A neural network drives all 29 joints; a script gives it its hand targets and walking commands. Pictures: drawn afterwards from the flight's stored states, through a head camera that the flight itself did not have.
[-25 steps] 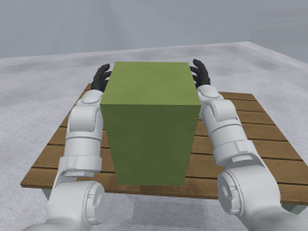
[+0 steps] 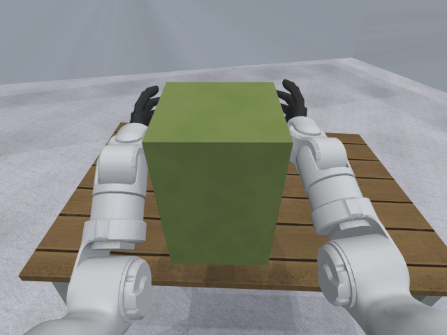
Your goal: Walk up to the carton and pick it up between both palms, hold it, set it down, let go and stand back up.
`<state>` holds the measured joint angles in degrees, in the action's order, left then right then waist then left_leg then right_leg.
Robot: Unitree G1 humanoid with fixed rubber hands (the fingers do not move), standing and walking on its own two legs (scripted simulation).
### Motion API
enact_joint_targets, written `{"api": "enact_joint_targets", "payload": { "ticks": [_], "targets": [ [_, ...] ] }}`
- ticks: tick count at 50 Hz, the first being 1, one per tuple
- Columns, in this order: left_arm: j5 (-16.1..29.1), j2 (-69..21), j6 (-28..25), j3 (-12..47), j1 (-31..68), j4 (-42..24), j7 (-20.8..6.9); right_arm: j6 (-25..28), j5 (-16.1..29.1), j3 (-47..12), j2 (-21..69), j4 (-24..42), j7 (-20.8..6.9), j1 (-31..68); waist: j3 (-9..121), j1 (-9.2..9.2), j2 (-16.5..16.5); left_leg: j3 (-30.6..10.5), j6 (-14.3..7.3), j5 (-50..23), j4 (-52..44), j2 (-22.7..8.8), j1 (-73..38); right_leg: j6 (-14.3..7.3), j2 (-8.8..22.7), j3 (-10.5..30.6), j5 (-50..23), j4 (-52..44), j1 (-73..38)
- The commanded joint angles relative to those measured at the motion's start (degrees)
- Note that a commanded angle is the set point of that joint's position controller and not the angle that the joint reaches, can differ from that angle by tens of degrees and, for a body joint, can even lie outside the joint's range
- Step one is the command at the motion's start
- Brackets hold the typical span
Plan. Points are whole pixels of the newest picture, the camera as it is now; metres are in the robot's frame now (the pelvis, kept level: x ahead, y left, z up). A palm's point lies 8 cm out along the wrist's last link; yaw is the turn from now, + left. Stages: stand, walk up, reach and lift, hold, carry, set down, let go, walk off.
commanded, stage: reach and lift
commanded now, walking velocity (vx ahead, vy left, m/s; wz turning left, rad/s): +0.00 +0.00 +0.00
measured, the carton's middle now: (219, 178) +0.34 +0.03 +0.20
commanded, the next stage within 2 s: hold in 0.38 s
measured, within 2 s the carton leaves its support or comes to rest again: neither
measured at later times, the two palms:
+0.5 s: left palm (131, 121) +0.35 +0.16 +0.29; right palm (298, 115) +0.37 -0.09 +0.30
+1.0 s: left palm (136, 119) +0.35 +0.16 +0.29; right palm (302, 112) +0.37 -0.09 +0.30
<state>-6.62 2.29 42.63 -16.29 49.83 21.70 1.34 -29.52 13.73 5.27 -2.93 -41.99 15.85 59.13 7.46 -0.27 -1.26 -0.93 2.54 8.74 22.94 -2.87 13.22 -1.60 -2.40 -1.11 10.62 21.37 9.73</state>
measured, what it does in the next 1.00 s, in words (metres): stands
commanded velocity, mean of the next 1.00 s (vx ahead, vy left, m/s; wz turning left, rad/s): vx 0.00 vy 0.00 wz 0.00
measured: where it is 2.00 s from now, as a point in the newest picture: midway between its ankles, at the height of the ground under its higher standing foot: outside the picture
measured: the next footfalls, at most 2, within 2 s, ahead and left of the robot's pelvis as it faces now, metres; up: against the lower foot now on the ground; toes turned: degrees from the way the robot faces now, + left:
none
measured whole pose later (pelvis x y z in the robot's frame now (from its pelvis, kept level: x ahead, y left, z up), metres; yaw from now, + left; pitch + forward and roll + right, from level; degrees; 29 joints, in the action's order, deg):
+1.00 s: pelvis -0.01 +0.00 +0.00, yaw +0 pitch -2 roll -1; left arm -5.6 2.3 51.0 -16.3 52.9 18.5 4.2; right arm -37.5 17.7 4.9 -5.0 -40.0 16.9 62.0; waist 9.3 -1.2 -1.2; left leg -0.9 2.5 8.6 24.0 -2.9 13.1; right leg -1.6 -2.4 -1.1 9.9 21.4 9.2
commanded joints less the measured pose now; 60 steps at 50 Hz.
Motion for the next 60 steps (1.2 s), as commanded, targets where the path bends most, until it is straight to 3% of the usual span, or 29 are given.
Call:
{"api": "enact_joint_targets", "payload": {
  "ticks": [1,5,6,7,8,12,13,15,19,23,26,28,30,32,33,36,37,41,42,43,44,45,49,51,53,54,58,59,60],
  "targets": [
    [9.2,-34.1,-1.6,30.1,48.7,-21.1,-4.1,-1.0,17.6,-27.9,43.2,27.4,-1.6,46.5,37.7,-5.35,3.9,-0.7,0.3,-17.1,1.7,8.2,-12.6,8.2,-0.6,0.9,-33.7,0.4,-20.9],
    [6.5,-33.1,1.4,27.0,44.3,-15.7,-4.3,-4.0,17.5,-25.4,39.1,24.1,-1.1,44.3,29.1,-6.20,3.8,-0.6,0.3,-12.2,0.3,7.7,-10.7,7.6,-0.7,0.7,-28.2,-1.0,-18.8],
    [6.7,-31.3,1.7,26.0,45.6,-14.1,-4.7,-4.5,16.5,-23.4,37.6,22.8,-0.8,46.6,27.3,-6.02,2.9,-0.1,-0.4,-6.7,-0.7,7.5,-9.7,7.8,-0.5,0.7,-20.9,-2.4,-16.7],
    [7.2,-33.1,1.7,27.3,48.6,-15.3,-4.7,-4.5,16.5,-22.3,37.9,22.8,-1.1,47.6,28.4,-6.97,5.1,-0.2,0.4,-6.2,-0.9,7.2,-9.0,7.1,-0.9,0.4,-18.4,-2.6,-16.1],
    [7.4,-33.5,1.6,27.2,51.8,-17.4,-4.5,-4.9,16.2,-22.0,39.4,19.5,-1.7,46.1,28.0,-6.14,4.8,-0.2,0.2,-5.9,-1.0,6.7,-9.5,6.9,-1.2,0.4,-16.1,-2.4,-14.3],
    [10.2,-34.6,1.3,28.6,57.0,-20.1,-3.8,-5.6,15.9,-20.3,39.7,20.3,-2.4,49.2,30.0,-7.16,6.5,0.0,0.6,-2.4,-1.7,6.7,-9.0,6.5,-1.4,0.3,-12.4,-2.4,-12.1],
    [9.3,-34.1,1.9,26.9,54.8,-14.4,-3.7,-5.4,15.8,-20.5,40.1,21.1,-2.8,52.7,27.1,-5.41,4.7,0.2,-0.7,-0.3,-2.2,6.7,-7.1,6.5,-1.1,0.3,-9.5,-3.3,-10.5],
    [9.6,-35.0,2.3,28.0,54.2,-16.7,-2.8,-5.2,16.3,-20.8,38.4,23.1,-3.2,52.6,30.6,-5.15,5.7,0.3,0.1,-2.5,-1.7,6.3,-8.2,5.9,-1.7,0.1,-10.9,-2.2,-11.2],
    [9.8,-35.3,2.6,27.8,57.3,-15.0,-2.8,-6.1,15.2,-17.8,38.2,16.1,-3.8,50.1,25.2,-6.62,7.4,0.4,0.6,1.6,-2.8,6.0,-5.9,5.1,-1.2,1.0,-7.3,-3.2,-9.2],
    [8.4,-35.1,2.5,25.2,56.4,-10.1,-2.7,-5.5,14.1,-16.9,37.8,16.4,-4.6,54.5,25.2,-5.51,4.2,0.7,-0.6,4.2,-3.6,6.0,-5.8,5.4,-1.3,0.4,-4.3,-4.0,-8.6],
    [6.9,-34.8,2.7,23.2,57.0,-5.2,-3.4,-6.1,11.9,-13.3,36.3,10.7,-5.2,54.2,20.8,-6.30,5.3,0.4,-0.4,8.3,-5.0,5.7,-3.0,5.2,-0.9,0.1,2.2,-4.9,-6.1],
    [8.9,-34.1,2.4,23.9,54.9,-10.4,-3.7,-6.0,13.2,-15.6,38.2,15.1,-4.7,51.5,26.7,-6.07,2.4,0.6,-0.7,2.3,-3.2,6.1,-4.8,5.3,-0.3,1.4,-5.2,-4.0,-10.7],
    [6.9,-35.3,3.3,24.5,53.5,-9.0,-3.9,-6.3,13.9,-15.4,36.0,13.8,-4.5,52.2,24.7,-6.70,6.1,0.5,0.3,2.5,-4.0,5.8,-4.5,5.1,-0.9,0.7,-6.3,-3.7,-11.4],
    [6.3,-34.4,3.3,23.5,54.9,-10.3,-4.2,-6.9,13.5,-14.6,36.0,10.5,-4.4,49.7,23.4,-6.66,5.3,1.0,0.2,3.8,-4.2,5.7,-4.5,5.1,-1.1,0.6,-4.6,-4.0,-10.3],
    [7.3,-35.0,3.4,24.4,55.0,-11.4,-4.1,-6.8,13.7,-14.4,35.4,11.7,-4.4,50.2,25.1,-6.88,6.5,1.2,0.9,2.5,-4.1,5.6,-4.7,4.8,-1.2,0.7,-5.1,-3.4,-10.6],
    [7.9,-35.2,3.8,25.5,51.8,-13.4,-3.7,-6.9,15.8,-18.2,36.7,17.2,-3.8,51.2,28.0,-6.00,3.9,0.5,-0.3,-1.5,-2.8,5.8,-5.7,5.3,-1.3,1.2,-11.8,-2.5,-12.9],
    [8.0,-36.1,4.2,26.3,51.0,-12.6,-3.8,-6.6,16.7,-18.9,36.1,20.4,-3.5,53.0,30.0,-6.27,5.5,0.6,0.2,-1.9,-2.3,6.0,-5.1,5.5,-1.2,1.5,-12.4,-2.3,-13.8],
    [9.2,-35.3,4.6,27.2,51.7,-15.8,-3.8,-8.3,17.5,-19.4,37.1,18.6,-3.0,48.8,28.8,-7.50,4.3,-0.1,0.6,-4.1,-1.8,5.8,-6.7,5.5,-1.5,1.6,-16.3,-1.9,-14.3],
    [10.0,-36.5,4.6,30.1,53.0,-18.8,-3.5,-7.8,18.2,-19.7,35.8,21.8,-2.9,51.1,31.8,-7.97,6.7,-0.4,1.7,-6.1,-0.9,5.9,-7.3,5.5,-1.8,1.4,-16.9,-1.6,-13.9],
    [9.6,-35.7,4.7,29.2,54.5,-18.3,-3.5,-8.8,18.5,-19.6,36.2,18.0,-2.6,48.7,29.3,-8.43,7.3,-0.5,1.8,-4.9,-1.3,6.1,-6.6,5.4,-1.5,1.3,-16.3,-2.2,-13.4],
    [10.6,-36.4,4.8,29.5,52.8,-19.7,-3.2,-8.5,19.4,-21.2,37.2,23.1,-2.4,50.6,32.6,-7.52,6.0,-0.3,1.4,-7.5,-0.5,6.1,-7.2,5.6,-1.8,1.3,-20.0,-1.4,-15.0],
    [10.3,-36.7,5.2,29.9,52.6,-18.4,-3.3,-8.4,19.6,-20.4,35.7,22.9,-2.4,51.6,31.6,-7.04,8.2,-0.1,1.6,-7.5,-0.3,6.1,-6.8,5.6,-1.5,1.6,-18.8,-1.3,-13.6],
    [10.7,-37.2,5.4,30.4,53.8,-20.9,-2.4,-9.2,21.0,-22.2,37.0,23.5,-2.6,50.6,31.3,-7.35,7.8,-0.6,2.2,-9.6,0.0,6.1,-7.8,5.3,-2.4,1.2,-19.1,-1.5,-14.2],
    [9.8,-36.1,5.7,28.4,53.1,-17.6,-2.4,-9.2,20.2,-21.6,36.1,22.5,-2.8,51.3,28.8,-5.97,6.9,-0.1,1.4,-6.4,-0.9,6.2,-6.9,5.1,-2.4,0.9,-14.5,-2.5,-12.2],
    [10.0,-37.0,5.4,29.8,56.1,-19.5,-2.1,-9.5,20.0,-20.5,36.3,20.1,-3.1,51.6,30.8,-6.24,9.1,-0.1,2.1,-5.6,-0.9,6.0,-6.8,5.0,-2.1,1.1,-13.9,-1.9,-11.3],
    [8.9,-35.4,5.8,26.8,53.7,-15.6,-2.2,-9.7,19.1,-19.9,36.8,19.0,-3.1,51.4,26.2,-5.82,5.5,0.1,0.8,-3.0,-1.9,6.2,-4.8,5.4,-2.0,1.0,-12.6,-2.7,-11.1],
    [7.6,-34.6,5.9,23.7,52.6,-11.4,-3.0,-9.2,17.3,-17.9,35.3,18.9,-3.5,54.2,25.2,-5.11,4.3,0.7,-0.1,-0.2,-3.0,5.8,-4.5,5.5,-1.7,0.8,-9.1,-3.0,-9.9],
    [8.5,-35.5,5.3,25.2,55.1,-15.3,-2.9,-9.0,18.4,-18.4,36.6,18.2,-4.0,53.1,26.4,-5.54,6.3,0.5,0.3,-1.5,-2.6,5.7,-4.9,5.4,-1.6,0.7,-10.5,-2.2,-10.2],
    [8.1,-36.4,5.7,25.9,54.0,-12.8,-2.7,-8.5,18.0,-18.1,34.5,20.0,-4.0,55.3,26.0,-5.66,7.5,0.3,0.8,-1.5,-2.3,5.5,-5.7,5.0,-1.9,0.7,-9.3,-3.3,-8.5]
  ]
}}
